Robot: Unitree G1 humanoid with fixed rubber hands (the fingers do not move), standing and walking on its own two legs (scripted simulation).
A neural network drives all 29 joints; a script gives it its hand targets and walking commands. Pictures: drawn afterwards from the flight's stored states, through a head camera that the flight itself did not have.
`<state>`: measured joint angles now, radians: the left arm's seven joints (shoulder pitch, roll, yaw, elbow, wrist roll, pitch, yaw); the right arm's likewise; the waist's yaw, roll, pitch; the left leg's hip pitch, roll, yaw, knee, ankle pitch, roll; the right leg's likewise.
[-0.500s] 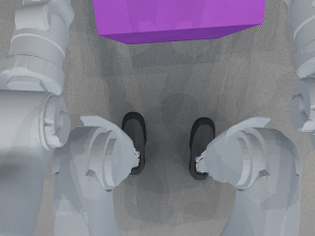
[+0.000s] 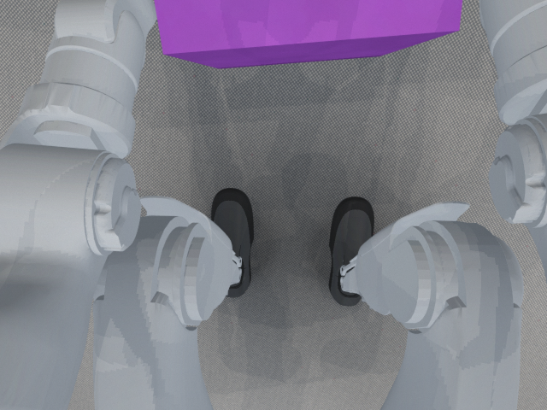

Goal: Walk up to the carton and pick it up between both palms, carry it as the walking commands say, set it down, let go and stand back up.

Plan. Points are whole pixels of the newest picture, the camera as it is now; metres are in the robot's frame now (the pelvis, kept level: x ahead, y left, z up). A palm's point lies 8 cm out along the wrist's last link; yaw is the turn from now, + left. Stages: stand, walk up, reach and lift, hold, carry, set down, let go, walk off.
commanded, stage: reach and lift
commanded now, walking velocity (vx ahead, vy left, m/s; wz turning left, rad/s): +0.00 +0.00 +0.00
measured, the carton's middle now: out of the picture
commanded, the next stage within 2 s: none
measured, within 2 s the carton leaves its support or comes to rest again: leaves its support in 0.84 s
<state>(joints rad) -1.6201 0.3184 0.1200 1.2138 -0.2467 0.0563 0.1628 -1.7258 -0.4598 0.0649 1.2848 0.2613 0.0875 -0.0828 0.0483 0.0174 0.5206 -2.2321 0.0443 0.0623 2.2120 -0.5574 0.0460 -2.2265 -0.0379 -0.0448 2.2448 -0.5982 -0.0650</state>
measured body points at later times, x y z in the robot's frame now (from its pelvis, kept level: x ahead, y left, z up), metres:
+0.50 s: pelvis +0.00 +0.00 -0.01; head +0.38 -0.01 +0.21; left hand +0.57 +0.18 -0.19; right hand +0.60 -0.16 -0.18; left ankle +0.12 +0.11 -0.33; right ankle +0.11 -0.10 -0.33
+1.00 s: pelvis +0.01 +0.01 +0.00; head +0.38 +0.00 +0.26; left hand +0.57 +0.18 -0.15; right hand +0.60 -0.16 -0.14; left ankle +0.12 +0.12 -0.33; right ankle +0.11 -0.10 -0.33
